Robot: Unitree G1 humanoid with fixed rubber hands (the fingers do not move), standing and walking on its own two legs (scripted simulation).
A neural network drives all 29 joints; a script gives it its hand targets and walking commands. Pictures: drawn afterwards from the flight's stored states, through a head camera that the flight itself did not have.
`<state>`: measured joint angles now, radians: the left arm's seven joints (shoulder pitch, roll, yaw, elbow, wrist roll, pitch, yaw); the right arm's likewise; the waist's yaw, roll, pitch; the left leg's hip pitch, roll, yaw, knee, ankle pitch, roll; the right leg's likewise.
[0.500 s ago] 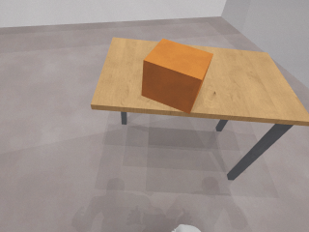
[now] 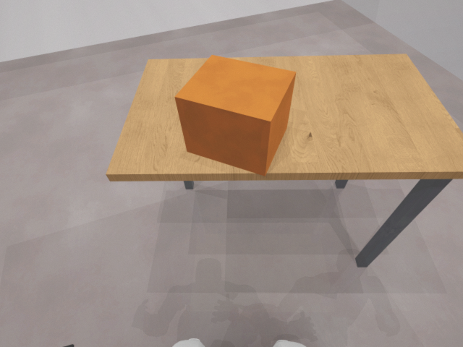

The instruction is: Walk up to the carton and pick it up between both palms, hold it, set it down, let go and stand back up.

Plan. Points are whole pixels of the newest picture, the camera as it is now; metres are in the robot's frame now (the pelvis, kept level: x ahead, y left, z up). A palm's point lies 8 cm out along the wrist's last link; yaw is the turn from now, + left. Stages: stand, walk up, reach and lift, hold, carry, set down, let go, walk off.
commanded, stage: walk up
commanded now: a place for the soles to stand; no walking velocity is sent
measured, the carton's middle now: (238, 114) +0.61 -0.02 +0.03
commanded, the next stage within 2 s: none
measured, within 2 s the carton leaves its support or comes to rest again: neither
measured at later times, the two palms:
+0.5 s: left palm out of the picture +0.09 +0.32 -0.09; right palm out of the picture +0.06 -0.33 -0.09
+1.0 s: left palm out of the picture +0.14 +0.29 -0.09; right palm out of the picture +0.10 -0.36 -0.09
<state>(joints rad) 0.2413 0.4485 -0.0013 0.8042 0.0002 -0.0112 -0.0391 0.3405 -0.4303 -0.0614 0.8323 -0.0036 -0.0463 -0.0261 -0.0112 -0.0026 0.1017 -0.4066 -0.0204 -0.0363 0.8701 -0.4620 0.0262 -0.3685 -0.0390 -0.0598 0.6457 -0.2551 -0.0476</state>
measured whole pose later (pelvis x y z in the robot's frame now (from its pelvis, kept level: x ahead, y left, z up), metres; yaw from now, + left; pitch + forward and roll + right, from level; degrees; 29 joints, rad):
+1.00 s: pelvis +0.04 -0.03 +0.00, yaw +0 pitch +0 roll +1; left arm 0.23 0.45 0.00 0.80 0.00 -0.03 -0.05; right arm 0.29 -0.44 -0.04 0.89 0.00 -0.07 0.00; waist -0.01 -0.02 0.02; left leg -0.27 0.03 -0.06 0.63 -0.37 0.03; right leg -0.32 -0.02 -0.06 0.67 -0.39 -0.03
